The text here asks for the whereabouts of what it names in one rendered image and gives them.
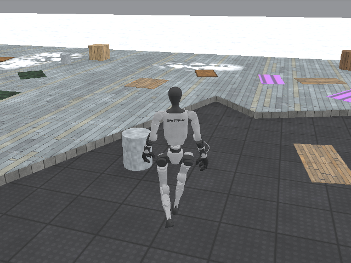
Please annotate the robot left hand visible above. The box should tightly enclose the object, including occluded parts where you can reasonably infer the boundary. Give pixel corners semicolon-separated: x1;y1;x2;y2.
142;152;155;163

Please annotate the robot right hand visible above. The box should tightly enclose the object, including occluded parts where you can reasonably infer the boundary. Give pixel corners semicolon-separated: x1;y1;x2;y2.
196;157;208;171

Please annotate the left robot upper arm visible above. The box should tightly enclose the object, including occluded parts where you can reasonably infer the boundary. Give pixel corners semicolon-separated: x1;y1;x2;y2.
149;111;164;141

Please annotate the left robot forearm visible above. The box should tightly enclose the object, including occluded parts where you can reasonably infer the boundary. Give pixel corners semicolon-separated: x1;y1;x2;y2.
143;133;154;153

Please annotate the robot head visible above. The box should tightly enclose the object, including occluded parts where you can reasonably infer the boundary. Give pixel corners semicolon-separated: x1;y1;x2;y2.
166;87;185;113

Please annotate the right robot forearm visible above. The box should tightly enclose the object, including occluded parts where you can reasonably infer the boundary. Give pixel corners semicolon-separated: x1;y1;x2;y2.
196;133;207;158

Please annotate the right robot upper arm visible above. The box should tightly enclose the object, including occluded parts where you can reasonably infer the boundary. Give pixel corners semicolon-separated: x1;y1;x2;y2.
187;110;202;141

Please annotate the left robot shin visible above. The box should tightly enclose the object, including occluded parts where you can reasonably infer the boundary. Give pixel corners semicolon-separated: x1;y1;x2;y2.
160;187;171;220

